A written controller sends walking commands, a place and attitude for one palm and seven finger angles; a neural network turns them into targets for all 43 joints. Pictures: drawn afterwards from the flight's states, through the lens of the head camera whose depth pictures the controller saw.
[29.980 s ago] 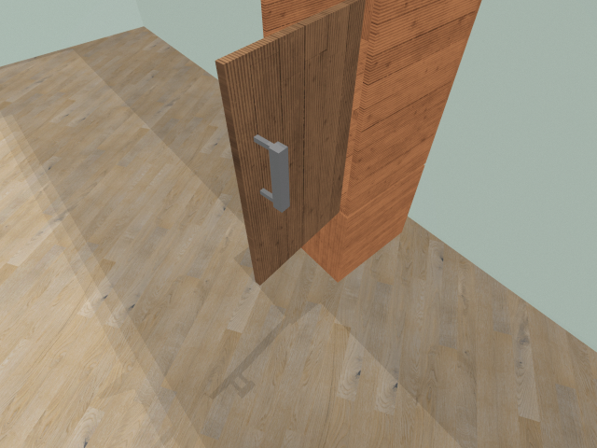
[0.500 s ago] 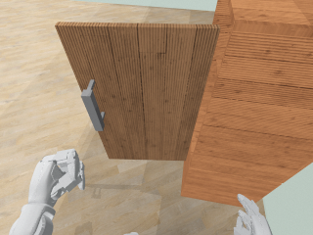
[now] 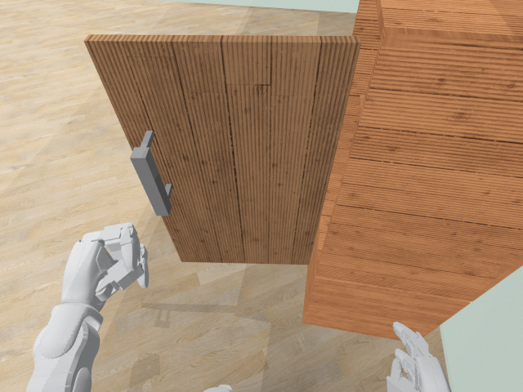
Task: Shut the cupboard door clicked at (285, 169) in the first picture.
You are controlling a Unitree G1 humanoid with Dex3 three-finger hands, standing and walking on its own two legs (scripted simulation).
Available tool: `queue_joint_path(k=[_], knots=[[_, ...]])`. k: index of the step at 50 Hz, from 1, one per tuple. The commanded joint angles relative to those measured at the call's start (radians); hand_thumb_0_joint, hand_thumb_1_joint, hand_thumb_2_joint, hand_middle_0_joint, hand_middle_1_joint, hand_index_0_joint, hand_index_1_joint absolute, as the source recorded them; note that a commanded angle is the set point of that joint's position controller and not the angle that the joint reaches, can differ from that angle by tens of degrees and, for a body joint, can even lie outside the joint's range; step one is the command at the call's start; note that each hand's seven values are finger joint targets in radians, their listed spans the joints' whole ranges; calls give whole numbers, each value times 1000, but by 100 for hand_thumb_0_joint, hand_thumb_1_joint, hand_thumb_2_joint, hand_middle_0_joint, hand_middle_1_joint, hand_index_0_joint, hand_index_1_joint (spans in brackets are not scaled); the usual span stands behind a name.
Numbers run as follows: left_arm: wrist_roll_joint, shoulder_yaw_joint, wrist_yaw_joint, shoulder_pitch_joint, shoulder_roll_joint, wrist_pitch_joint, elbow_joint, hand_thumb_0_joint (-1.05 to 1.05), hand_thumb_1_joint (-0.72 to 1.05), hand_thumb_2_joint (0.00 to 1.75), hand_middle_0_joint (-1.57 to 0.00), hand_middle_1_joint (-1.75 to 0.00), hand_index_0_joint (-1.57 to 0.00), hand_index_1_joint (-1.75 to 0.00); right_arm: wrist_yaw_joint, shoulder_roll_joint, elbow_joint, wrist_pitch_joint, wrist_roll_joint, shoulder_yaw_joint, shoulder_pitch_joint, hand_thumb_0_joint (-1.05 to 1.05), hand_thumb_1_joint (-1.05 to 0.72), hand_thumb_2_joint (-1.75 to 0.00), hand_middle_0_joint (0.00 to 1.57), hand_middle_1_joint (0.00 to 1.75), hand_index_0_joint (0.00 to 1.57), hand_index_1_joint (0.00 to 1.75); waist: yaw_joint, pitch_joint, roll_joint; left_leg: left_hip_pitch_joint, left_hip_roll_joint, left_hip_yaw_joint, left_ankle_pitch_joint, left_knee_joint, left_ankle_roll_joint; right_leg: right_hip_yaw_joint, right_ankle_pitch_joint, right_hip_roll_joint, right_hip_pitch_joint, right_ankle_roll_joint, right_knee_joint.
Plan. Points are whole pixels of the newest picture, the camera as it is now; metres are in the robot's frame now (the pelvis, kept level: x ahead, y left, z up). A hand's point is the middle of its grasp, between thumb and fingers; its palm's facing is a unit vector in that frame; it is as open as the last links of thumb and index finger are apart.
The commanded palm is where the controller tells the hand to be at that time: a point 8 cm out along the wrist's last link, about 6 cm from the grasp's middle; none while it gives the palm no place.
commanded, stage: bring the fist close to the handle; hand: left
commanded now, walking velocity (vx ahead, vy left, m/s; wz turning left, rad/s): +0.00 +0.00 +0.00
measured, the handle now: (156, 175) +0.44 +0.21 +0.08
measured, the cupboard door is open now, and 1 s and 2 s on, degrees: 99 99 86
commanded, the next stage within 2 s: push the door shut along its arc in 1.08 s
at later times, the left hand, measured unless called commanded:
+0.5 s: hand (163, 230) +0.32 +0.17 +0.08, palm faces +0.03 -1.00 -0.03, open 3.1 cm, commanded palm +0.30 +0.23 +0.08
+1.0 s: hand (168, 220) +0.34 +0.17 +0.08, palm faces +0.05 -1.00 -0.03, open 3.1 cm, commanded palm +0.32 +0.22 +0.08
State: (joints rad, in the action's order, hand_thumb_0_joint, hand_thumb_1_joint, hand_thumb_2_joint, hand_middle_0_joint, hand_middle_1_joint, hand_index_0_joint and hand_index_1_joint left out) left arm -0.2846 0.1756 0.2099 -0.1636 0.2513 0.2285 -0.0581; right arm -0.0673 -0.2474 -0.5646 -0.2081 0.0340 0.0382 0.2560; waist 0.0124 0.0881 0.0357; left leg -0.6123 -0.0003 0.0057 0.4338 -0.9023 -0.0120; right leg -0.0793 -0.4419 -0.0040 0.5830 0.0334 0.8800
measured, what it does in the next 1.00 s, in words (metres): stands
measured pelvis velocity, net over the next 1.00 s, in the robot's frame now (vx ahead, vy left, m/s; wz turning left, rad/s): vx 0.01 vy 0.00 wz -0.03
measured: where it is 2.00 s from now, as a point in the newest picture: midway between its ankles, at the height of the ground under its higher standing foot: outside the picture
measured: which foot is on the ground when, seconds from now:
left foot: down 0.00-1.00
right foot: down 0.00-1.00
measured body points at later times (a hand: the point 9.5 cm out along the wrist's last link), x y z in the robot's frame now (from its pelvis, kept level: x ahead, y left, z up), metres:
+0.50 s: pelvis +0.01 +0.01 +0.00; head +0.05 +0.00 +0.45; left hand +0.32 +0.23 +0.09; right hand +0.16 -0.23 -0.09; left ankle +0.01 +0.11 -0.69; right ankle +0.00 -0.10 -0.69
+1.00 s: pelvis +0.01 +0.00 +0.01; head +0.05 -0.01 +0.46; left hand +0.33 +0.22 +0.08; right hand +0.13 -0.25 -0.10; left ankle +0.01 +0.11 -0.69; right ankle +0.00 -0.10 -0.69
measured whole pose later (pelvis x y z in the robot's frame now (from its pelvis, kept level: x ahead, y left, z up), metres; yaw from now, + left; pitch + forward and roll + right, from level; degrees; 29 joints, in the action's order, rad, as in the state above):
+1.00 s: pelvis +0.01 +0.00 +0.01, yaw -1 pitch +9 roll +0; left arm -0.21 0.17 0.11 0.12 0.21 0.29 -0.36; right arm -0.04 -0.26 -0.62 -0.11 0.03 0.00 0.28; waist -0.01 0.08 0.03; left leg -0.58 0.00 -0.03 0.41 -0.83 -0.02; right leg -0.04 -0.42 -0.01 0.57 0.03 0.83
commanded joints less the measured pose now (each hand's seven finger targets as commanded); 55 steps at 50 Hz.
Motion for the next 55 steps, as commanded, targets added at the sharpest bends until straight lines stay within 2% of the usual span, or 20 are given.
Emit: queue_joint_path(k=[1, 3, 7, 10, 11, 14, 18, 20, 21, 25, 26, 29, 31, 33, 38, 41, 45, 46, 49, 55], knots=[[-15, 124, 0, 155, 167, 63, 150, 0, 90, 90, -130, -150, -130, -150, -5, -126, 147, -45, 0, -52, -46, 0, -90, -90, 20, 30, 20, 30, 4, 186, -50, 69, -13, 16, -236, 131, -11, 73, 264, 6, -150, -17, -147], [-11, 82, 2, 194, 123, 69, 166, 0, 90, 90, -130, -150, -130, -150, -1, -121, 152, -42, 1, -53, -51, 0, -90, -90, 20, 30, 20, 30, -1, 204, -7, 95, -16, 9, -264, 133, -11, 69, 312, 9, -150, -19, -138], [-3, 59, -7, 188, 105, 83, 186, 0, 90, 90, -130, -150, -130, -150, 7, -121, 151, -39, 1, -58, -42, 0, -90, -90, 20, 30, 20, 30, -4, 224, -13, 126, -12, 10, -312, 138, -12, 53, 364, 4, -156, -17, -126], [10, 43, -23, 232, 97, 90, 182, 0, 90, 90, -130, -150, -130, -150, 9, -123, 141, -34, 1, -60, -39, 0, -90, -90, 20, 30, 20, 30, -13, 209, 8, 141, -8, 15, -303, 143, -8, 41, 339, -1, -120, -13, -120], [15, 59, -31, 226, 118, 87, 165, 0, 90, 90, -130, -150, -130, -150, 8, -129, 137, -31, 0, -62, -32, 0, -90, -90, 20, 30, 20, 30, -15, 203, -39, 124, -5, 20, -295, 143, -10, 40, 325, -4, -126, -14, -122], [36, 22, -53, 332, 90, 87, 139, 0, 90, 90, -130, -150, -130, -150, 8, -126, 125, -26, 2, -59, -40, 0, -90, -90, 20, 30, 20, 30, -29, 179, 0, 134, -4, 24, -252, 150, -7, 36, 274, -3, -82, -11, -126], [56, 3, -82, 410, 79, 88, 126, 0, 90, 90, -130, -150, -130, -150, 8, -122, 118, -19, -3, -59, -43, 0, -90, -90, 20, 30, 20, 30, -27, 245, 4, 165, -4, 24, -273, 153, -7, 37, 290, -1, -104, -9, -120], [59, 35, -89, 393, 102, 85, 96, 0, 90, 90, -130, -150, -130, -150, 12, -123, 112, -11, -3, -60, -38, 0, -90, -90, 20, 30, 20, 30, -12, 262, 12, 171, -3, 22, -305, 156, -2, 35, 321, -2, -123, -6, -115], [62, 46, -92, 378, 117, 79, 63, 0, 90, 90, -130, -150, -130, -150, 12, -127, 112, -4, -4, -61, -32, 0, -90, -90, 20, 30, 20, 30, -11, 258, -30, 156, -1, 22, -311, 155, -6, 37, 328, -5, -137, -8, -118], [65, 55, -98, 492, 118, 73, -15, 0, 90, 90, -130, -150, -130, -150, 14, -124, 102, 14, 0, -57, -37, 0, -90, -90, 20, 30, 20, 30, -23, 213, -19, 138, -2, 14, -267, 163, -4, 42, 303, -2, -113, -10, -133], [67, 52, -99, 506, 122, 72, -35, 0, 90, 90, -130, -150, -130, -150, 13, -128, 101, 18, -1, -57, -33, 0, -90, -90, 20, 30, 20, 30, -25, 214, -47, 130, -3, 14, -264, 162, -9, 44, 299, -4, -121, -11, -137], [67, 34, -93, 576, 99, 82, -59, 0, 90, 90, -130, -150, -130, -150, 16, -125, 98, 21, 0, -59, -29, 0, -90, -90, 20, 30, 20, 30, -28, 243, -9, 153, -4, 10, -276, 158, -6, 47, 319, -2, -119, -9, -133], [66, 66, -94, 599, 140, 87, -108, 0, 90, 90, -130, -150, -130, -150, 13, -132, 86, 27, -2, -61, -19, 0, -90, -90, 20, 30, 20, 30, -32, 248, -59, 134, -3, 8, -272, 152, -12, 55, 322, -2, -135, -13, -140], [67, 65, -86, 631, 137, 99, -111, 0, 90, 90, -130, -150, -130, -150, 15, -129, 86, 31, 0, -63, -17, 0, -90, -90, 20, 30, 20, 30, -28, 272, -16, 145, -5, 3, -298, 152, -10, 62, 357, 2, -146, -11, -134], [55, 70, -69, 505, 122, 111, -102, 0, 90, 90, -130, -150, -130, -150, 27, -125, 100, 38, 2, -70, -8, 0, -90, -90, 20, 30, 20, 30, -1, 308, -20, 164, -4, -8, -392, 154, -9, 59, 463, 4, -201, -12, -127], [58, 70, -76, 523, 129, 108, -125, 0, 90, 90, -130, -150, -130, -150, 26, -132, 95, 50, 3, -73, -4, 0, -90, -90, 20, 30, 20, 30, -20, 243, -69, 141, -2, -8, -339, 161, -14, 56, 409, 0, -166, -18, -144], [61, 65, -91, 561, 122, 131, -62, 0, 90, 90, -130, -150, -130, -150, 25, -127, 97, 48, 3, -75, -14, 0, -90, -90, 20, 30, 20, 30, -19, 271, -9, 168, -4, -8, -323, 169, -10, 58, 386, 0, -163, -12, -142], [66, 64, -97, 554, 131, 135, -65, 0, 90, 90, -130, -150, -130, -150, 23, -132, 94, 50, 0, -76, -11, 0, -90, -90, 20, 30, 20, 30, -27, 270, -53, 161, -2, -5, -317, 164, -16, 60, 379, -2, -167, -16, -146], [67, 49, -99, 560, 113, 151, -57, 0, 90, 90, -130, -150, -130, -150, 24, -126, 89, 46, 1, -73, -22, 0, -90, -90, 20, 30, 20, 30, -24, 262, -8, 168, -4, -7, -295, 171, -12, 60, 357, 0, -155, -13, -149], [64, 59, -92, 578, 125, 137, -116, 0, 90, 90, -130, -150, -130, -150, 19, -128, 82, 52, 3, -68, -29, 0, -90, -90, 20, 30, 20, 30, -32, 225, -48, 140, -7, -9, -240, 176, -15, 69, 311, 3, -147, -18, -171]])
